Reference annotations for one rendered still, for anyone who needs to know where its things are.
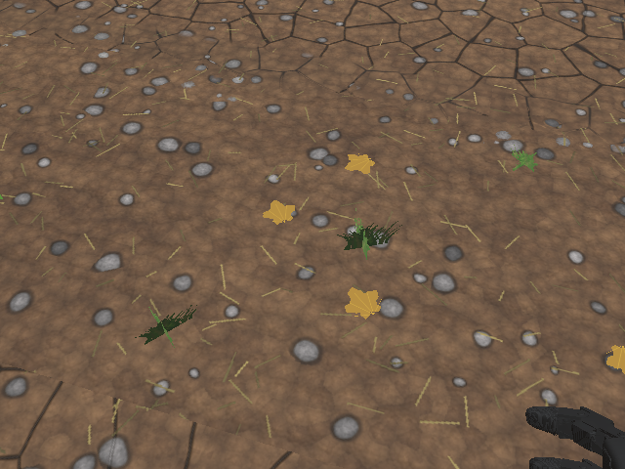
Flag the robot right hand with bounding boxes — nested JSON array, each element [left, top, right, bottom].
[[525, 406, 625, 469]]

